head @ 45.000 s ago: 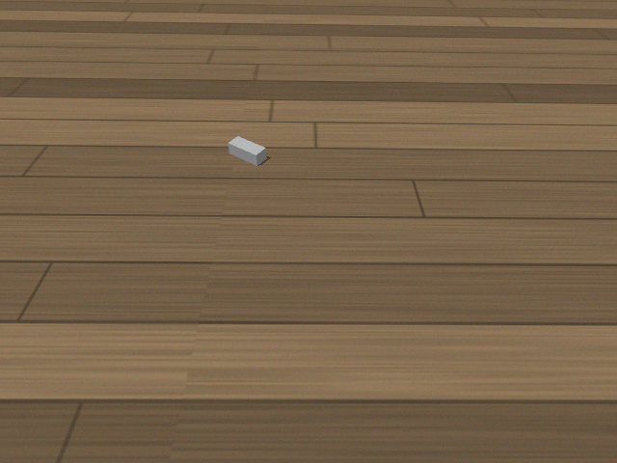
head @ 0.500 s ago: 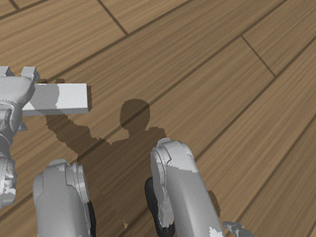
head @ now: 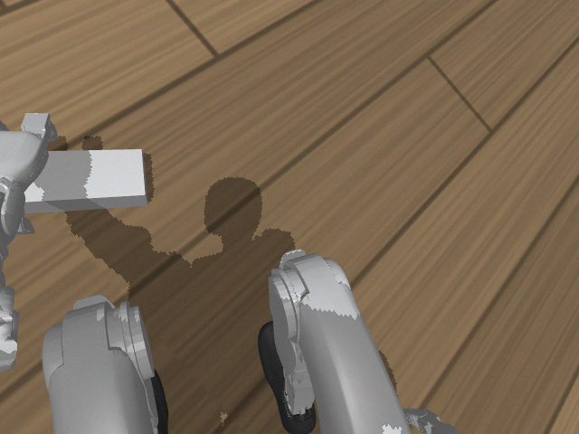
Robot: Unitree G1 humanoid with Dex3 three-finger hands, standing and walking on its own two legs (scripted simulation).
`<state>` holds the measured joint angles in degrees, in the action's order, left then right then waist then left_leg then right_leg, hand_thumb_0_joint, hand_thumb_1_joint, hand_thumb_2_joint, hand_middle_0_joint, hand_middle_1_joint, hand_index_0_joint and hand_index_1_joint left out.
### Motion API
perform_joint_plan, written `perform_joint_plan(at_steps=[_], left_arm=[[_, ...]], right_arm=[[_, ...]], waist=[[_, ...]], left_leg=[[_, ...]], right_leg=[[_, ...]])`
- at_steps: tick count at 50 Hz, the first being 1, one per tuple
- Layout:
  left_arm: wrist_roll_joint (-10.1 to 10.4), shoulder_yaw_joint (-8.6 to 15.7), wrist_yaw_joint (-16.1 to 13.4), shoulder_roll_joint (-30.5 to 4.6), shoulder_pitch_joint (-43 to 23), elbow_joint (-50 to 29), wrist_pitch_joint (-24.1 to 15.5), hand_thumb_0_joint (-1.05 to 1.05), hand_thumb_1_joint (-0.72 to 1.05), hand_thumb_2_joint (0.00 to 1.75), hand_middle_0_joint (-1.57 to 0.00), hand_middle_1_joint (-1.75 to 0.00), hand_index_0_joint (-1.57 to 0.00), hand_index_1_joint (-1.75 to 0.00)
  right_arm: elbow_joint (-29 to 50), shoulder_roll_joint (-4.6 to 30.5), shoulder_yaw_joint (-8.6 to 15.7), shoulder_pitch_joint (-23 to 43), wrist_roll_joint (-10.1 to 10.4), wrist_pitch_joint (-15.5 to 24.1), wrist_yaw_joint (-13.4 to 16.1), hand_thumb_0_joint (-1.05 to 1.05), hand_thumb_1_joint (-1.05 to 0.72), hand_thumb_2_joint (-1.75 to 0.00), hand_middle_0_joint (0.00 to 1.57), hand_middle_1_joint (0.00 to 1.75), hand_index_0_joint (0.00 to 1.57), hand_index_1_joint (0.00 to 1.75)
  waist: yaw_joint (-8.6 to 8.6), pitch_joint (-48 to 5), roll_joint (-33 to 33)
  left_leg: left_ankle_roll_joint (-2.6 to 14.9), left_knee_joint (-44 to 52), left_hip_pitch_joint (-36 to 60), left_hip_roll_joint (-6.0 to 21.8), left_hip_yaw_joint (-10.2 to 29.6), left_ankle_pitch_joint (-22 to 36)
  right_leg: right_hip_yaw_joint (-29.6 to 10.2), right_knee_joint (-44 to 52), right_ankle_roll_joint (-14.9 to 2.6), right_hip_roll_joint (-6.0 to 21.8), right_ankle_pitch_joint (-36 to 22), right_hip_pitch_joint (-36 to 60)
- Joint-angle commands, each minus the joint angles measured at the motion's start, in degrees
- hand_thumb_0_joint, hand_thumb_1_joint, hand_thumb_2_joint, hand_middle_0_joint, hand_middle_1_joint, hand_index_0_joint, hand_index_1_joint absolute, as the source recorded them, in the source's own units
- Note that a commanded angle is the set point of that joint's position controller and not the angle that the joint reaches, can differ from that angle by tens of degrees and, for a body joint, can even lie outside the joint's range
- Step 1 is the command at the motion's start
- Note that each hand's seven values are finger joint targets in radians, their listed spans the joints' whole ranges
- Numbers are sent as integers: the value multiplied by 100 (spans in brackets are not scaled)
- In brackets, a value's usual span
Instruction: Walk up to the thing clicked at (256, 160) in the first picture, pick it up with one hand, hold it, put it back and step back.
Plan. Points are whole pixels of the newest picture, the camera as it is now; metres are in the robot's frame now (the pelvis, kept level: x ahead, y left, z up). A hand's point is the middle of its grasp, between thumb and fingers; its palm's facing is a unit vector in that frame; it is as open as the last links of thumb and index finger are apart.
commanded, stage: rise first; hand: left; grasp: from above
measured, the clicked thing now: (82, 181) +0.53 +0.20 -0.30
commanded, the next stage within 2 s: approach in 1.02 s
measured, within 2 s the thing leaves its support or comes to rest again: neither
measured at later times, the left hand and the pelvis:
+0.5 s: hand (18, 179) +0.49 +0.25 -0.17, palm faces -0.44 +0.01 -0.90, open 14.0 cm; pelvis +0.00 +0.00 +0.00, yaw -1 degrees
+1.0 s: hand (12, 182) +0.48 +0.25 -0.15, palm faces -0.44 +0.02 -0.90, open 14.0 cm; pelvis +0.00 +0.00 +0.00, yaw +0 degrees
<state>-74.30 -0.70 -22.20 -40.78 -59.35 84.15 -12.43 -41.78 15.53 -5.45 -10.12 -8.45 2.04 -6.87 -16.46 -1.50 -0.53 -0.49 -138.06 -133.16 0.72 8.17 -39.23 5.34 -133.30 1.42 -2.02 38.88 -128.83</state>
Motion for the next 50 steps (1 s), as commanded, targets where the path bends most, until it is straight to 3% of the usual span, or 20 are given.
perform_joint_plan(at_steps=[1,3,6,9,11,12,14,16,18,20,21,36,40,41,44,45,48,50], left_arm=[[93,154,-228,-1222,-2026,-789,-29,0,-53,100,-5,-103,-6,-101],[76,120,-216,-1190,-1992,-754,-33,0,-52,99,-5,-103,-7,-101],[76,95,-210,-1147,-2103,-752,-34,0,-51,98,-5,-103,-7,-102],[88,195,-216,-1328,-2113,-860,-37,0,-51,98,-5,-104,-7,-102],[85,104,-194,-1186,-1995,-825,-14,0,-51,98,-5,-104,-7,-103],[60,203,-209,-1366,-2119,-1048,-18,0,-52,99,-5,-104,-7,-102],[68,184,-200,-1323,-2112,-1135,3,0,-51,98,-6,-105,-7,-102],[83,120,-181,-1139,-1958,-914,54,0,-50,97,-5,-105,-8,-103],[68,111,-165,-1252,-2082,-923,60,0,-53,99,-6,-103,-7,-102],[92,164,-144,-1326,-2036,-909,95,0,-52,99,-6,-104,-7,-103],[144,143,-134,-1295,-2014,-889,103,0,-52,99,-6,-104,-7,-102],[216,-56,137,-1073,-1994,-1075,-21,0,-51,98,-6,-105,-7,-103],[173,0,71,-1143,-2052,-1183,-49,0,-52,99,-6,-103,-7,-102],[166,-73,70,-995,-1991,-1113,-37,0,-52,100,-6,-104,-7,-102],[130,5,17,-1114,-1996,-1153,-37,0,-52,99,-6,-104,-7,-102],[140,-56,22,-984,-1944,-1022,-15,0,-52,100,-6,-103,-7,-102],[102,-4,-6,-1161,-2134,-1099,-7,0,-53,99,-6,-104,-7,-103],[129,-82,-16,-953,-2011,-875,35,0,-53,101,-6,-104,-7,-103]], right_arm=[[36,1429,406,-1224,29,18,55,0,-91,-90,20,30,20,30],[45,1433,397,-1206,31,24,52,0,-91,-90,20,30,20,30],[40,1456,380,-1302,-4,54,28,0,-91,-90,20,30,20,30],[77,1478,366,-1307,2,46,27,0,-91,-90,20,30,20,30],[69,1452,356,-1301,-13,63,9,0,-91,-90,20,30,20,30],[72,1492,367,-1349,-3,49,13,0,-91,-90,20,30,20,30],[96,1471,381,-1296,13,28,15,0,-91,-90,20,30,20,30],[108,1478,388,-1322,6,23,-12,0,-91,-90,20,30,20,30],[106,1471,357,-1303,21,0,1,0,-91,-90,20,30,20,30],[120,1473,345,-1342,17,0,-3,0,-91,-90,20,30,20,30],[125,1481,355,-1312,41,-5,4,0,-91,-90,20,30,20,30],[178,1446,362,-1310,89,-43,18,0,-91,-90,20,30,20,30],[180,1471,397,-1263,126,-52,52,0,-91,-90,20,30,20,30],[181,1457,404,-1268,113,-42,47,0,-91,-90,20,30,20,30],[152,1445,401,-1301,125,-47,57,0,-91,-90,20,30,20,30],[156,1433,409,-1297,120,-31,54,0,-91,-90,20,30,20,30],[144,1439,383,-1293,119,-56,66,0,-91,-90,20,30,20,30],[121,1414,379,-1310,102,-34,67,0,-91,-90,20,30,20,30]], waist=[[-124,-3901,1675],[-131,-3827,1739],[-286,-3723,1615],[-198,-3889,1812],[-226,-3858,1745],[-184,-4037,1871],[-123,-4230,2116],[-223,-3963,1955],[-243,-3878,1873],[-230,-3852,1725],[-142,-3906,1691],[-189,-3775,1699],[-91,-3841,1922],[-159,-3769,1850],[-98,-3904,1874],[-145,-3798,1788],[-130,-3898,1740],[-177,-3840,1671]], left_leg=[[242,1331,2755,-112,-513,886],[223,1339,2851,-108,-495,911],[244,1263,2757,-97,-479,962],[230,1286,2803,-98,-491,1010],[235,1258,2796,-89,-491,1030],[217,1279,2949,-89,-488,1131],[179,1316,3150,-81,-488,1228],[188,1345,3013,-83,-457,1119],[223,1291,2821,-85,-491,1052],[253,1259,2693,-90,-513,1060],[252,1299,2686,-87,-499,1001],[217,1437,2728,-111,-468,781],[167,1535,3010,-114,-428,796],[170,1522,3019,-106,-422,788],[186,1508,2961,-128,-483,910],[191,1504,2979,-121,-478,904],[220,1472,2850,-128,-506,923],[217,1482,2836,-133,-514,902]], right_leg=[[416,1403,-337,-157,-1230,1975],[444,1374,-348,-162,-1255,1894],[462,1373,-321,-149,-1340,1951],[452,1358,-321,-149,-1368,2033],[452,1366,-319,-170,-1408,2071],[460,1353,-325,-155,-1487,2116],[462,1286,-351,-168,-1554,2081],[499,1323,-346,-159,-1467,1968],[460,1355,-339,-173,-1445,2030],[428,1413,-303,-163,-1470,2178],[429,1418,-318,-174,-1391,2116],[455,1492,-344,-182,-1128,2027],[480,1436,-380,-146,-1117,1781],[487,1443,-377,-158,-1126,1757],[453,1462,-361,-143,-1237,1888],[458,1465,-364,-140,-1239,1823],[419,1517,-344,-152,-1264,1961],[412,1528,-344,-151,-1244,1983]])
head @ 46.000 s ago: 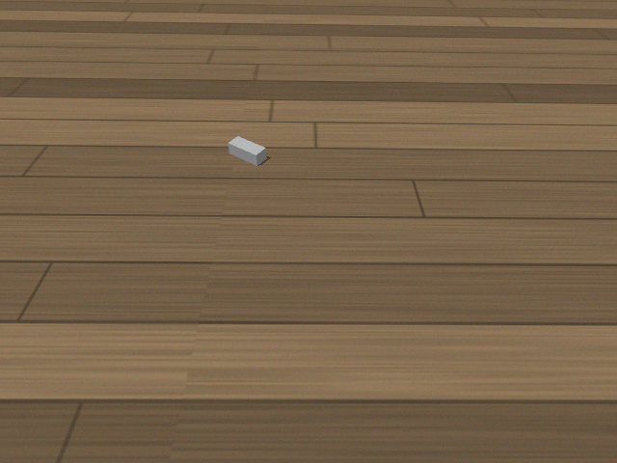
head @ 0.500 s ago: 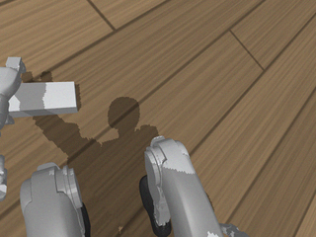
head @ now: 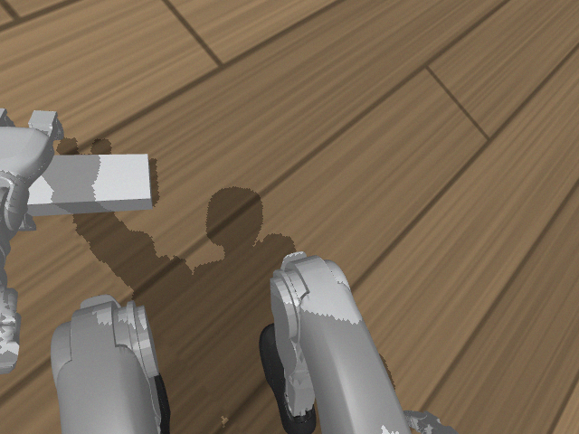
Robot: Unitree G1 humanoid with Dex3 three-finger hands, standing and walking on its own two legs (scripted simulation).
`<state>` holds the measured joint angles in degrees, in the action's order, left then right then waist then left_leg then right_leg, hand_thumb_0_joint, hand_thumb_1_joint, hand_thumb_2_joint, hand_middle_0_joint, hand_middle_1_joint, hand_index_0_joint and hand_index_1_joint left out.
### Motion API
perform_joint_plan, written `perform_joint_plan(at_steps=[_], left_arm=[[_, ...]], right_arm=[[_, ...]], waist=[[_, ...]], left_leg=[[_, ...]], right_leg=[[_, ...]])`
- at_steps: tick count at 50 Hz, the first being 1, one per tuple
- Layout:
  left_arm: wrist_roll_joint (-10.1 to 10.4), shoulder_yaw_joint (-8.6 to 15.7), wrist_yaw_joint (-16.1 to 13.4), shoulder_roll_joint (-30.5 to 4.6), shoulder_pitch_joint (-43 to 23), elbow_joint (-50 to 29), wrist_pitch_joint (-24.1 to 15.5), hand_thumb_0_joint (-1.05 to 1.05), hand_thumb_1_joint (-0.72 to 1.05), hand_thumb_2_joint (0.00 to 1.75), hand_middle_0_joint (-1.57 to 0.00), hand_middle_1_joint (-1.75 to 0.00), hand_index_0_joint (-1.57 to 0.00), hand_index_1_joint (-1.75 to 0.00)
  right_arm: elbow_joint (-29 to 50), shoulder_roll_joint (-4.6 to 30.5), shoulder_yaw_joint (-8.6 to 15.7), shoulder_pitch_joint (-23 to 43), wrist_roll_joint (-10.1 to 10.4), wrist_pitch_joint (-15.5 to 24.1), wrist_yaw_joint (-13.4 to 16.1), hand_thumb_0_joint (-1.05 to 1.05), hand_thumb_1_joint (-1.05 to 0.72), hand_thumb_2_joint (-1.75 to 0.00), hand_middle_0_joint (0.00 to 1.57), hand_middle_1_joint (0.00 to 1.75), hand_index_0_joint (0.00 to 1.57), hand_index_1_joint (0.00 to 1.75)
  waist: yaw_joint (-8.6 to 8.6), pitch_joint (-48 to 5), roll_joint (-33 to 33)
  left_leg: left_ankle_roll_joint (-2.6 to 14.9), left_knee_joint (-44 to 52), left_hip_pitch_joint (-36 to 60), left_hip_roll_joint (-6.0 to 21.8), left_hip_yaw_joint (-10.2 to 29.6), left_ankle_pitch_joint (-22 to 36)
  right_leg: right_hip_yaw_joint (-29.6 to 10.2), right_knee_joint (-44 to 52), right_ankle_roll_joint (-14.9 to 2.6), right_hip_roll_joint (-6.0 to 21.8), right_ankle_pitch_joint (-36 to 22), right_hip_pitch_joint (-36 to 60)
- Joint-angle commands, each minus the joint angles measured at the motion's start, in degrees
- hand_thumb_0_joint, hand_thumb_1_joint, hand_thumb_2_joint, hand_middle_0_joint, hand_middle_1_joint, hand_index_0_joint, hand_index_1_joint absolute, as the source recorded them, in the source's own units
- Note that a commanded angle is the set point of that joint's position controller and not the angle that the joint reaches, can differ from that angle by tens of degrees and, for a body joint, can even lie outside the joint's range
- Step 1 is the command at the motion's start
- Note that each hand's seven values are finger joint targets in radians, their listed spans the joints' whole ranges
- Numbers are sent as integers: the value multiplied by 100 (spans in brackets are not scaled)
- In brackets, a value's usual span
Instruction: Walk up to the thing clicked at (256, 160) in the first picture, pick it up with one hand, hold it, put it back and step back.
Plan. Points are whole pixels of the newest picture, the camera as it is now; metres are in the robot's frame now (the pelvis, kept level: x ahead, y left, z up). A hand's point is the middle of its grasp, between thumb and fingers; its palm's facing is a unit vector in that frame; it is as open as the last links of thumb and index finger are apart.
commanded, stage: rise first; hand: left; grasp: from above
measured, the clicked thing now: (90, 184) +0.53 +0.20 -0.30
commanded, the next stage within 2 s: approach in 0.02 s
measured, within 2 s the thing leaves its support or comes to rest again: neither
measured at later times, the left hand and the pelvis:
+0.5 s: hand (79, 150) +0.53 +0.19 -0.16, palm faces -0.38 +0.03 -0.93, open 13.2 cm; pelvis +0.00 +0.00 -0.01, yaw +0 degrees
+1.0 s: hand out of the picture +0.51 +0.25 -0.09, palm faces -0.28 -0.03 -0.96, open 13.9 cm; pelvis +0.00 +0.00 +0.02, yaw +1 degrees
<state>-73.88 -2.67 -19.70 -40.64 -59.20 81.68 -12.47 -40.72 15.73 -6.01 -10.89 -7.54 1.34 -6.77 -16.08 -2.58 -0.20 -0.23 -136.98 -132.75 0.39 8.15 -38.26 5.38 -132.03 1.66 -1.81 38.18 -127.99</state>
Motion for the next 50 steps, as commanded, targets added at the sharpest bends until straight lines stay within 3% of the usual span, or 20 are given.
perform_joint_plan(at_steps=[1,4,6,9,13,14,15,19,21,22,26,27,31,33,36,37,39,44,47,50], left_arm=[[120,77,-265,-922,-2071,-558,39,0,-52,100,-6,-104,-7,-103],[124,52,-242,-919,-2035,-482,41,0,-53,100,-6,-104,-7,-103],[67,176,-260,-1169,-2042,-574,33,0,-59,108,-7,-100,-4,-102],[87,32,-241,-880,-2378,-753,-4,0,-46,109,-9,-113,-10,-112],[175,-270,-294,-406,-2912,-535,-19,0,-46,104,-8,-113,-10,-110],[164,-293,-319,-471,-3209,-803,-47,0,-47,106,-8,-113,-10,-111],[138,-351,-346,-361,-3144,-468,-22,0,-47,105,-8,-114,-10,-111],[-31,-358,-523,-457,-3389,-239,123,0,-44,106,-8,-117,-11,-114],[-153,-135,-645,-852,-3368,-90,269,0,-42,106,-8,-118,-12,-115],[-180,-83,-688,-830,-3073,182,382,0,-44,108,-9,-117,-11,-114],[-155,52,-679,-953,-2833,269,691,0,-44,109,-9,-117,-11,-115],[-89,141,-668,-1132,-2720,139,759,0,-45,109,-9,-117,-11,-115],[228,226,-450,-1190,-2168,227,903,0,-43,109,-9,-118,-11,-115],[372,269,-266,-1215,-2037,111,873,0,-50,96,-6,-107,-9,-104],[515,777,-140,-1793,-2080,-532,671,0,-51,97,-6,-107,-9,-104],[528,834,-113,-1768,-2096,-805,589,0,-51,97,-6,-107,-9,-104],[579,432,-39,-1157,-2601,-1723,416,0,-51,97,-6,-106,-9,-104],[725,252,-234,-915,-2857,-2626,545,0,-51,97,-6,-104,-8,-102],[741,128,-342,-614,-3035,-2441,929,0,-52,97,-6,-103,-8,-101],[810,-123,-237,-291,-3040,-1905,1375,0,-51,98,-7,-103,-8,-101]], right_arm=[[7,1395,430,-1198,18,41,52,0,-91,-90,20,30,20,30],[16,1402,404,-1155,5,53,62,0,-91,-90,20,30,20,30],[25,1416,400,-1172,5,50,68,0,-91,-90,20,30,20,30],[1,1395,428,-1184,-5,51,71,0,-91,-90,20,30,20,30],[-95,1390,392,-1259,-83,136,69,0,-91,-90,20,30,20,30],[-129,1412,395,-1281,-78,134,92,0,-91,-90,20,30,20,30],[-151,1402,383,-1301,-102,161,87,0,-91,-90,20,30,20,30],[-185,1423,313,-1368,-154,175,97,0,-91,-90,20,30,20,30],[-120,1479,271,-1394,-166,166,76,0,-91,-90,20,30,20,30],[-66,1466,251,-1343,-169,163,63,0,-91,-90,20,30,20,30],[139,1471,165,-1246,-118,139,8,0,-91,-90,20,30,20,30],[189,1464,158,-1188,-87,116,3,0,-91,-90,20,30,20,30],[240,1409,139,-1190,-17,45,-8,0,-91,-90,20,30,20,30],[278,1460,179,-1259,3,51,-2,0,-91,-90,20,30,20,30],[331,1573,291,-1354,-38,19,53,0,-91,-90,20,30,20,30],[304,1516,311,-1422,-55,9,44,0,-91,-90,20,30,20,30],[315,1367,362,-1428,-39,22,21,0,-91,-90,20,30,20,30],[232,1433,749,-1501,90,24,90,0,-91,-90,20,30,20,30],[57,1411,869,-1575,199,-33,135,0,-91,-90,20,30,20,30],[-90,1348,863,-1497,309,-153,216,0,-91,-90,20,30,20,30]], waist=[[-216,-3633,1619],[-214,-3601,1662],[-125,-3717,1713],[-260,-3852,1730],[-619,-3493,1598],[-615,-3686,1683],[-666,-3523,1702],[-642,-3773,1957],[-550,-3886,2025],[-467,-3730,2045],[-429,-3831,2021],[-286,-3953,2026],[-296,-3987,1384],[-340,-3621,1115],[-244,-3876,1121],[-224,-4021,1277],[-251,-4618,1831],[-160,-5301,2384],[-128,-5058,2444],[-140,-4633,2229]], left_leg=[[186,1395,2758,-93,-496,735],[180,1407,2757,-103,-488,730],[188,1372,2773,-108,-522,796],[179,1360,2871,-92,-493,739],[183,1276,2701,-78,-451,586],[176,1298,2764,-73,-432,591],[170,1289,2714,-84,-446,551],[135,1270,2887,-64,-458,726],[146,1270,2843,-71,-466,834],[145,1303,2816,-84,-500,856],[194,1316,2751,-74,-523,956],[227,1286,2644,-72,-573,1003],[342,1129,2048,-55,-607,1061],[372,1086,1812,-69,-614,912],[317,980,1874,-56,-600,997],[281,997,1962,-51,-616,1048],[192,1128,2591,-40,-568,1041],[104,1610,3644,-2,-554,836],[83,1992,4020,3,-571,860],[87,2304,4031,2,-536,961]], right_leg=[[424,1392,-378,-180,-1106,1810],[442,1364,-387,-178,-1089,1797],[406,1381,-368,-162,-1136,1893],[423,1355,-379,-176,-1119,1793],[440,1430,-361,-185,-1008,1630],[446,1434,-371,-202,-993,1644],[441,1432,-373,-185,-961,1625],[474,1325,-390,-212,-1157,1665],[478,1260,-393,-209,-1253,1722],[473,1231,-406,-184,-1281,1705],[470,1193,-411,-216,-1409,1847],[410,1233,-393,-236,-1472,2032],[278,1311,-284,-282,-1595,2646],[243,1392,-270,-239,-1417,2586],[204,1438,-297,-224,-1352,2907],[187,1406,-312,-218,-1366,3044],[222,1398,-381,-245,-1295,2903],[275,1640,-422,-223,-1204,2556],[290,1860,-473,-204,-1291,2276],[264,2037,-497,-204,-1371,2186]])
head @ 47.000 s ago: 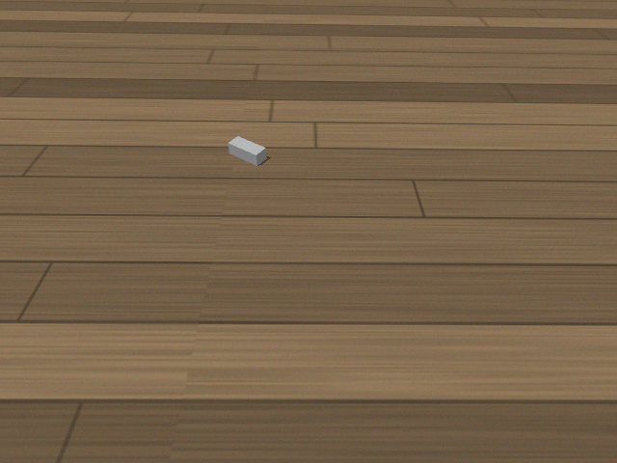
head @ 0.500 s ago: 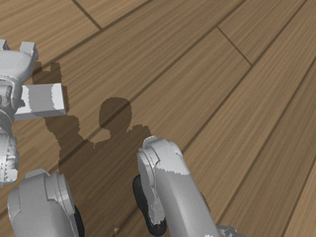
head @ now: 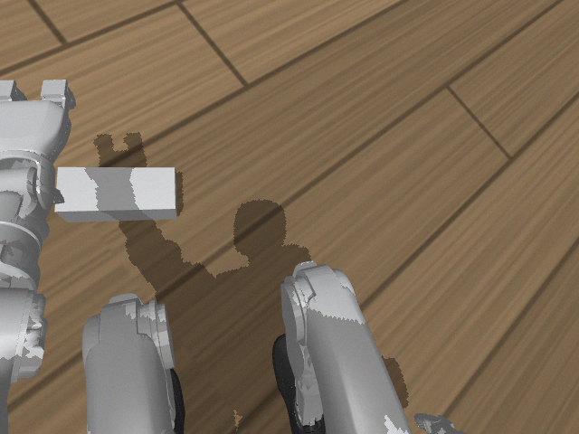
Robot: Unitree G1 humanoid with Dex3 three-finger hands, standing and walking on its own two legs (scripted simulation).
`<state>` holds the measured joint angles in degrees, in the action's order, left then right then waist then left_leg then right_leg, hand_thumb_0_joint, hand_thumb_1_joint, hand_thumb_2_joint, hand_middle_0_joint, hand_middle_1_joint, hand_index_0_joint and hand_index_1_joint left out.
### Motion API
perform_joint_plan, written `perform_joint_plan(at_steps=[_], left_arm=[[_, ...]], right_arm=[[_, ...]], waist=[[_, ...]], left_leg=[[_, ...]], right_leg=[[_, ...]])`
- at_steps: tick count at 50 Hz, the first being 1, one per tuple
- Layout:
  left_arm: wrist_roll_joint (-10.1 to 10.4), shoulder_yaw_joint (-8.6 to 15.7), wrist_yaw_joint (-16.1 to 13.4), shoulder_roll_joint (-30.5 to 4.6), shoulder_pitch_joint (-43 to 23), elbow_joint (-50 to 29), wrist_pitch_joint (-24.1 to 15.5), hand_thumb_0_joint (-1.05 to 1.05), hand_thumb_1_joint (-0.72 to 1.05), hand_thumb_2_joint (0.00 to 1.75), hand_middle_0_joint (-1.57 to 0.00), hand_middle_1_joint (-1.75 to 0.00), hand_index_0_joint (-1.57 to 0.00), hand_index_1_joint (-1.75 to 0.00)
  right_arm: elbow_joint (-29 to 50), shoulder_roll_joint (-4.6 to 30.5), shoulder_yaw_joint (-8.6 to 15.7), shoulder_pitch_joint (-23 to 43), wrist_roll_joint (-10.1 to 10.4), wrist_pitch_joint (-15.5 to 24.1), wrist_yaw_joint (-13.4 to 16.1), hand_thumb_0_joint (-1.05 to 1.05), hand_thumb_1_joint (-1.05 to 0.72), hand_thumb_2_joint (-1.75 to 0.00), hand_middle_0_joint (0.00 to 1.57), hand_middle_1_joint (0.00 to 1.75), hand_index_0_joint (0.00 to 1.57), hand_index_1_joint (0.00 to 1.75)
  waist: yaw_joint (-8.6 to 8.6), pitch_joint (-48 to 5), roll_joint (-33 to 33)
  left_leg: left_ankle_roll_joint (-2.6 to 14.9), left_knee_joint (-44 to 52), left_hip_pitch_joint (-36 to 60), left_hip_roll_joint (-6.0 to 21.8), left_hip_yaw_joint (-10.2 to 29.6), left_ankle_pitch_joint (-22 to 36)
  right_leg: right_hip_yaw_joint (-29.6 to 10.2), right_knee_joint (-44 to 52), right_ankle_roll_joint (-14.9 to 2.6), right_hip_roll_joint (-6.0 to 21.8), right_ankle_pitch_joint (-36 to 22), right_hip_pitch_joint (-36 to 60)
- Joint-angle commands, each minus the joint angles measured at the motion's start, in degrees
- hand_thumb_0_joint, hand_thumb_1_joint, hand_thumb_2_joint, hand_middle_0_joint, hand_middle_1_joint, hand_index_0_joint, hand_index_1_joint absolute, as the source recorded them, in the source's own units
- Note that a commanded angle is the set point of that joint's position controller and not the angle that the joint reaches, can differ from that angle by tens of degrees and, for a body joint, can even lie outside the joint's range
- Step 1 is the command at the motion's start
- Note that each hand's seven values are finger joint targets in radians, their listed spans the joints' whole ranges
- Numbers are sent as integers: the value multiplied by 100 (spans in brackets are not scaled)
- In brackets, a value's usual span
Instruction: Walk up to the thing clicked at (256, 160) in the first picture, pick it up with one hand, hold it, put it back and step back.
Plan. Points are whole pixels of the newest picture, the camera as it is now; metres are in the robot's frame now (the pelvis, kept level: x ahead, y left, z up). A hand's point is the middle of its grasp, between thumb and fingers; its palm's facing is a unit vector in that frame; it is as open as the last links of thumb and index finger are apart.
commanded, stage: withdraw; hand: left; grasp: from above
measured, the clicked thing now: (121, 194) +0.54 +0.19 -0.32
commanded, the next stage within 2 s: go down in 0.38 s
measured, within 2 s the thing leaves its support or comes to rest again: neither
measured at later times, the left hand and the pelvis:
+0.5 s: hand (90, 156) +0.50 +0.18 -0.08, palm faces -0.48 +0.02 -0.88, open 14.0 cm; pelvis -0.01 +0.00 +0.05, yaw +2 degrees
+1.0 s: hand (23, 144) +0.48 +0.23 -0.02, palm faces -0.45 -0.06 -0.89, open 13.9 cm; pelvis -0.01 +0.00 +0.07, yaw +2 degrees
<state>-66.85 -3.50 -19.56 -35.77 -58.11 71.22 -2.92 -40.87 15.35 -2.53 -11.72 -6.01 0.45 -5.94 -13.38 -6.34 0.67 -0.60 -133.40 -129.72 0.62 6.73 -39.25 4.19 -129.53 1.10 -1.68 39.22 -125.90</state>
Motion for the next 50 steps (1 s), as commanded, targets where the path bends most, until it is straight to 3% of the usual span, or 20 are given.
perform_joint_plan(at_steps=[1,6,7,10,13,17,20,24,25,27,31,38,39,41,43,44,45,47,49,50], left_arm=[[147,-153,-146,-569,-2932,-347,603,0,-52,98,-7,-103,-8,-101],[374,-487,723,-299,-2558,360,894,0,-50,97,-9,-101,-10,-100],[336,-312,914,-632,-2495,251,864,0,-49,97,-9,-101,-11,-100],[443,-593,1437,-182,-2071,495,729,0,-50,98,-9,-102,-10,-100],[490,-588,1638,-158,-2261,148,483,0,-51,98,-8,-102,-9,-101],[500,-553,1464,6,-2920,-348,49,0,-51,98,-8,-103,-9,-102],[238,-352,972,-560,-3709,-1051,-273,0,-53,99,-8,-104,-9,-103],[-298,-339,198,-468,-3464,236,-262,0,-53,98,-7,-105,-8,-103],[-336,-257,28,-526,-3435,460,-223,0,-45,90,-14,-97,-13,-95],[-352,-103,-237,-634,-3606,513,-118,0,-58,106,-6,-105,-6,-106],[-328,225,-471,-1045,-3748,152,146,0,-54,101,-7,-103,-7,-101],[83,210,93,-1005,-2914,-346,516,0,-44,90,-15,-93,-15,-91],[206,161,235,-916,-2749,-413,536,0,-52,98,-7,-101,-7,-99],[383,31,545,-770,-2441,-486,515,0,-43,89,-15,-93,-14,-92],[587,67,821,-784,-2282,-876,414,0,-51,97,-7,-101,-9,-99],[652,271,932,-1008,-2035,-770,372,0,-43,89,-14,-93,-13,-91],[726,7,1092,-535,-1749,-757,318,0,-51,97,-6,-101,-7,-99],[718,-255,1310,-293,-1698,-1151,151,0,-53,103,-5,-107,-6,-106],[646,-127,1436,-671,-1840,-1565,-27,0,-50,107,-7,-110,-8,-109],[641,-191,1486,-600,-1881,-1784,-113,0,-48,109,-8,-113,-9,-112]], right_arm=[[-104,1331,494,-1371,176,-103,157,0,-91,-90,20,30,20,30],[22,1290,407,-1181,274,-278,219,0,-91,-90,20,30,20,30],[17,1322,410,-1206,289,-326,240,0,-91,-90,20,30,20,30],[310,1275,311,-1112,320,-413,241,0,-91,-90,20,30,20,30],[448,1292,312,-1167,348,-482,280,0,-91,-90,20,30,20,30],[450,1223,307,-1222,289,-442,346,0,-91,-90,20,30,20,30],[374,1128,298,-1218,220,-389,388,0,-92,-90,20,30,20,30],[129,1115,236,-1336,118,-297,345,0,-92,-90,20,30,20,30],[94,1124,228,-1377,103,-251,338,0,-90,-90,20,30,20,30],[76,1145,227,-1456,44,-133,307,0,-93,-90,20,30,20,30],[101,1213,241,-1462,27,-24,242,0,-91,-90,20,30,20,30],[131,1146,401,-1430,135,-120,199,0,-89,-90,20,30,20,30],[148,1109,442,-1394,162,-150,212,0,-92,-90,20,30,20,30],[175,1109,471,-1395,224,-246,234,0,-90,-90,20,30,20,30],[279,1136,503,-1377,284,-300,264,0,-91,-90,20,30,20,30],[271,1202,548,-1402,304,-342,290,0,-90,-90,20,30,20,30],[355,1184,540,-1345,324,-356,303,0,-93,-90,20,30,20,30],[380,1170,524,-1321,379,-371,335,0,-93,-90,20,30,20,30],[423,1178,541,-1354,425,-395,400,0,-93,-90,20,30,20,30],[460,1155,550,-1363,441,-399,410,0,-93,-90,20,30,20,30]], waist=[[-454,-3877,1836],[-345,-3275,1168],[-248,-3186,1005],[-254,-2797,662],[-303,-2817,535],[-468,-3119,661],[-367,-3977,1356],[-503,-3792,1377],[-515,-3725,1287],[-523,-4019,1403],[-341,-4878,1768],[-192,-4989,1470],[-183,-4836,1246],[-188,-4542,942],[-152,-4290,617],[-102,-4023,404],[-115,-3742,246],[-87,-3496,341],[-2,-3634,364],[-6,-3790,449]], left_leg=[[139,2018,3595,-18,-386,1042],[227,2303,3135,-48,-381,913],[270,2312,3012,-42,-420,900],[312,2502,2665,-84,-467,856],[310,2595,2739,-90,-455,820],[285,2449,2953,-99,-451,628],[224,2351,3377,-135,-514,670],[206,2100,3172,-153,-597,864],[215,2076,3092,-154,-596,852],[207,2035,3171,-160,-630,893],[224,1977,3423,-158,-699,1076],[281,2067,3253,-114,-720,982],[300,2092,3204,-110,-702,912],[344,2198,2943,-115,-698,834],[381,2294,2786,-101,-656,755],[397,2347,2643,-96,-624,632],[391,2407,2608,-94,-619,611],[341,2573,2836,-110,-573,625],[330,2679,3125,-95,-525,701],[309,2779,3370,-93,-496,783]], right_leg=[[373,1864,-435,-231,-1441,1926],[220,2160,-424,-224,-1266,2281],[183,2233,-422,-243,-1235,2396],[126,2472,-410,-212,-1131,2691],[127,2638,-423,-200,-1023,2696],[116,2584,-405,-185,-896,2477],[5,2385,-381,-153,-908,2639],[79,2119,-364,-142,-1226,2325],[103,2107,-361,-139,-1212,2260],[117,2070,-346,-112,-1269,2322],[108,1994,-336,-98,-1422,2646],[19,2260,-329,-182,-1206,3274],[11,2325,-332,-206,-1131,3291],[-37,2514,-297,-221,-1065,3517],[-45,2656,-276,-211,-992,3579],[-57,2733,-289,-228,-813,3547],[-21,2826,-305,-223,-790,3488],[38,2944,-373,-216,-745,3325],[49,3052,-371,-213,-843,3403],[53,3088,-371,-202,-949,3467]])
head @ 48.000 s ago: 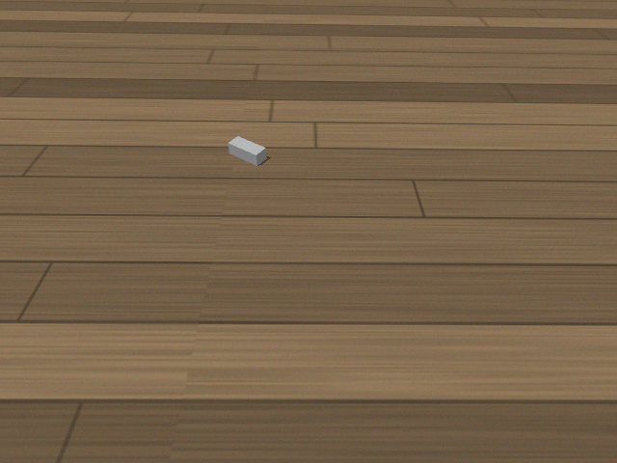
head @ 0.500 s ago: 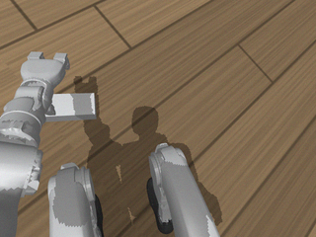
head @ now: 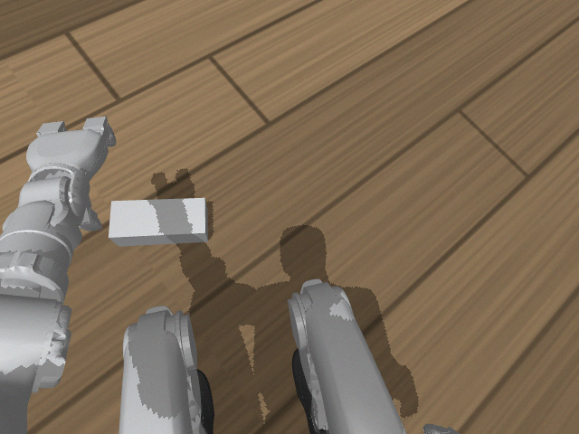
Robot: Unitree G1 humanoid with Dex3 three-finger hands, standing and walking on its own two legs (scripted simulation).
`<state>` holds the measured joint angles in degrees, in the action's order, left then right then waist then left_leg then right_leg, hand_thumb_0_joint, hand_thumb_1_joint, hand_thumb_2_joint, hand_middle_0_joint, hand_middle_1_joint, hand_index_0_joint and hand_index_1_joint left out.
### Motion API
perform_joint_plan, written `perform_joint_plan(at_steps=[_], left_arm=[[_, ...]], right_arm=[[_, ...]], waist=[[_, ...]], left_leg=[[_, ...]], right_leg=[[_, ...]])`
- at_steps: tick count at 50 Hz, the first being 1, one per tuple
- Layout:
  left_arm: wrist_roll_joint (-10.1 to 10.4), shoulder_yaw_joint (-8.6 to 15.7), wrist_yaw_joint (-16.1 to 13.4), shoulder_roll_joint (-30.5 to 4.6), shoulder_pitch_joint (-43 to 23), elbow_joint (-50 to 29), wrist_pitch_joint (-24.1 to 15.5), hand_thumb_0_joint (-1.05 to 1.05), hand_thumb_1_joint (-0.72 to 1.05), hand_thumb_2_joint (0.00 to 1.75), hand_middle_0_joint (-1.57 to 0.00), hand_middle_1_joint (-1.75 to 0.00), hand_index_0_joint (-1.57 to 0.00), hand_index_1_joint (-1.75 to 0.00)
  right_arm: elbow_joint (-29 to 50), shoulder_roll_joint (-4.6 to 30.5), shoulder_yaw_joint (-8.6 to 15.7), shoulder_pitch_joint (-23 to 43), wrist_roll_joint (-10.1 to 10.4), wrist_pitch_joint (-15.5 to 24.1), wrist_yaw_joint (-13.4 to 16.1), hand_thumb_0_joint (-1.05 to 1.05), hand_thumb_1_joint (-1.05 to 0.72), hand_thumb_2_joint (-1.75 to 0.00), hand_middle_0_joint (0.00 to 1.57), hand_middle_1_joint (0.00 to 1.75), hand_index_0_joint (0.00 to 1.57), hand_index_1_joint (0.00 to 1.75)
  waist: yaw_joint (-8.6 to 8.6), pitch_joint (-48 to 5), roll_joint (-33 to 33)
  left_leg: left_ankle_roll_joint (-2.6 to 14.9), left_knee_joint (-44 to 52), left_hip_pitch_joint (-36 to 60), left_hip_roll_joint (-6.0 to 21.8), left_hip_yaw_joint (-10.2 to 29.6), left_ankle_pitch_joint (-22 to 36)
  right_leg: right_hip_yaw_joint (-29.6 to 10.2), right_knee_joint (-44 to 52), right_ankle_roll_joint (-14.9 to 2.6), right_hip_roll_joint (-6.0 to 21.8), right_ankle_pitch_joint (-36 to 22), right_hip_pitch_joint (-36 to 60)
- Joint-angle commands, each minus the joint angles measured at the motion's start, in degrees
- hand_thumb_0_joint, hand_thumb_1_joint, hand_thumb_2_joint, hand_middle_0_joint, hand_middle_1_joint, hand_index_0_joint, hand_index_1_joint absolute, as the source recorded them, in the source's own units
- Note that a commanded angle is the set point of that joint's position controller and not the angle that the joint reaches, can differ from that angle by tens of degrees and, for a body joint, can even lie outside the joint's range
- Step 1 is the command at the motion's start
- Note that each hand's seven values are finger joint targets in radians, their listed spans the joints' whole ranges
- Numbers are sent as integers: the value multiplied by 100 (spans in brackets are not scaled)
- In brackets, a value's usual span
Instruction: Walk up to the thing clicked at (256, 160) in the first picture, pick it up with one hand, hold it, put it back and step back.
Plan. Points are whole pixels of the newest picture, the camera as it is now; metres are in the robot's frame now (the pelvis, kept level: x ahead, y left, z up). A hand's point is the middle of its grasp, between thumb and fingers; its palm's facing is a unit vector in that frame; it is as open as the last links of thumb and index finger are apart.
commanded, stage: go down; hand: left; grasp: from above
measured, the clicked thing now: (161, 222) +0.55 +0.17 -0.39
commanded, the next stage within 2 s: none
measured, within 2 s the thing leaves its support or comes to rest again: neither
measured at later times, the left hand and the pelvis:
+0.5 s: hand (27, 164) +0.48 +0.23 +0.03, palm faces -0.44 +0.04 -0.90, open 13.7 cm; pelvis +0.00 +0.01 +0.09, yaw +1 degrees
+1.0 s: hand out of the picture +0.48 +0.24 +0.07, palm faces -0.46 +0.03 -0.89, open 14.1 cm; pelvis +0.01 +0.01 +0.14, yaw +1 degrees
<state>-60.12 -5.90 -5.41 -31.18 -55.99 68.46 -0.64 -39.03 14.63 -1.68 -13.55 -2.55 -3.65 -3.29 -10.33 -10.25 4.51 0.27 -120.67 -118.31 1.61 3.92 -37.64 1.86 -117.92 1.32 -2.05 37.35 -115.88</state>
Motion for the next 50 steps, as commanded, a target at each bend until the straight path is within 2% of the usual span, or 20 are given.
perform_joint_plan(at_steps=[1,2,3,4,5,6,7,10,14,19,25,26,27,28,30,32,34,37,42,50], left_arm=[[-78,-48,114,-979,-2149,-1625,-433,0,-45,113,-9,-117,-11,-115],[-141,-65,136,-1013,-2278,-1917,-515,0,-42,119,-11,-121,-12,-120],[-257,-85,152,-1034,-2038,-1720,-551,0,-42,119,-11,-122,-12,-120],[-294,-20,145,-1251,-2298,-2240,-631,0,-42,119,-11,-121,-12,-119],[-387,-112,152,-1156,-2069,-1935,-647,0,-41,120,-12,-122,-13,-121],[-406,-61,138,-1220,-2246,-2177,-705,0,-41,120,-12,-122,-13,-121],[-464,9,107,-1422,-2329,-2400,-734,0,-42,119,-11,-122,-12,-121],[-515,69,-14,-1457,-2314,-2388,-702,0,-44,118,-10,-121,-11,-120],[-438,-164,-138,-1010,-1918,-1811,-445,0,-50,105,-7,-111,-8,-109],[-274,-349,-124,-730,-1699,-1104,-164,0,-53,101,-6,-107,-7,-106],[-251,-255,79,-1007,-1948,-1089,-339,0,-53,100,-6,-107,-7,-105],[-243,-339,117,-906,-1988,-1108,-425,0,-54,100,-6,-107,-7,-106],[-239,-257,117,-1064,-2137,-1299,-499,0,-53,99,-6,-107,-7,-106],[-297,-20,69,-1413,-2049,-1274,-536,0,-54,99,-6,-107,-7,-105],[-339,234,-12,-1722,-2221,-1879,-652,0,-54,100,-5,-107,-6,-105],[-478,167,-66,-1527,-2082,-1926,-667,0,-54,100,-5,-107,-6,-106],[-546,232,-150,-1589,-1980,-1939,-629,0,-54,100,-5,-107,-6,-106],[-404,299,-181,-1579,-1945,-1939,-492,0,-55,100,-6,-106,-6,-105],[-296,5,-125,-1073,-1702,-1417,-317,0,-55,100,-6,-106,-6,-105],[-294,-61,15,-1001,-1401,-1119,-754,0,-55,99,-6,-107,-7,-106]], right_arm=[[239,1161,439,-1170,84,4,157,0,-92,-90,20,30,20,30],[292,1219,485,-1136,95,-4,194,0,-93,-90,20,30,20,30],[295,1223,482,-1090,99,-10,223,0,-93,-90,20,30,20,30],[337,1222,504,-1062,108,-20,254,0,-93,-90,20,30,20,30],[361,1111,451,-1010,110,-35,257,0,-93,-90,20,30,20,30],[376,1144,471,-987,107,-45,283,0,-93,-91,20,30,20,30],[396,1111,468,-950,106,-64,291,0,-93,-91,20,30,20,30],[370,1146,507,-855,120,-121,337,0,-93,-91,20,30,20,30],[298,1084,446,-746,170,-181,380,0,-92,-91,20,30,20,30],[230,1077,413,-705,214,-159,440,0,-93,-91,20,30,20,30],[276,1023,377,-726,223,-103,500,0,-93,-91,20,30,20,30],[343,981,372,-676,200,-78,504,0,-94,-91,20,30,20,30],[372,958,352,-697,195,-46,520,0,-93,-91,20,30,20,30],[384,1012,369,-691,187,-39,542,0,-93,-91,20,30,20,30],[451,1016,394,-717,191,-44,570,0,-93,-91,20,30,20,30],[448,1009,386,-778,194,-79,580,0,-93,-91,20,30,20,30],[375,1014,413,-858,199,-102,595,0,-93,-91,20,30,20,30],[330,997,477,-922,239,-134,591,0,-93,-91,20,30,20,30],[164,917,474,-879,268,-111,609,0,-93,-91,20,30,20,30],[162,864,418,-812,251,24,648,0,-93,-91,20,30,20,30]], waist=[[-318,-3431,259],[-298,-3530,471],[-257,-3443,489],[-164,-3710,775],[-164,-3743,854],[-182,-3687,850],[-85,-3894,1151],[-54,-3933,1310],[-150,-3190,1061],[-219,-2701,516],[-258,-2700,262],[-273,-2622,143],[-239,-2679,147],[-157,-2807,281],[-3,-3590,742],[-49,-3850,976],[-58,-3878,915],[-41,-3770,834],[-203,-3013,468],[-162,-2489,345]], left_leg=[[188,1580,2439,-183,-199,671],[154,1656,2789,-185,-170,803],[125,1762,2964,-174,-111,819],[92,1836,3307,-163,-130,930],[99,1971,3440,-153,-103,935],[84,2046,3551,-142,-44,887],[81,2157,3735,-140,-93,874],[68,2432,4110,-123,-53,876],[55,2895,4238,-96,40,809],[121,3097,4055,-102,-23,549],[196,3042,3671,-152,-118,450],[211,3025,3589,-156,-110,347],[215,3083,3578,-165,-76,186],[205,3121,3713,-164,-60,135],[150,3228,4230,-185,-82,328],[83,3351,4697,-145,-31,776],[73,3448,4920,-110,27,1027],[65,3779,5239,-76,114,932],[106,3989,5039,-42,69,561],[124,3946,4800,-87,-73,841]], right_leg=[[285,1904,-394,-159,-847,2423],[296,1950,-421,-137,-955,2375],[324,1951,-431,-131,-935,2274],[284,2002,-439,-116,-1021,2383],[285,1979,-400,-129,-1070,2415],[304,2016,-409,-102,-1029,2348],[263,2047,-393,-107,-1066,2505],[279,2196,-381,-84,-1090,2622],[345,2524,-373,-78,-984,2620],[276,2927,-364,-85,-816,2914],[165,3096,-359,-114,-670,3253],[149,3114,-357,-130,-569,3242],[138,3127,-356,-126,-389,3261],[110,3138,-356,-105,-356,3265],[72,3110,-374,-81,-555,3513],[162,3032,-393,-85,-1013,3449],[209,3113,-389,-97,-1191,3525],[230,3382,-375,-91,-1110,3741],[235,3743,-370,-120,-839,3807],[147,3870,-396,-106,-1024,3890]])
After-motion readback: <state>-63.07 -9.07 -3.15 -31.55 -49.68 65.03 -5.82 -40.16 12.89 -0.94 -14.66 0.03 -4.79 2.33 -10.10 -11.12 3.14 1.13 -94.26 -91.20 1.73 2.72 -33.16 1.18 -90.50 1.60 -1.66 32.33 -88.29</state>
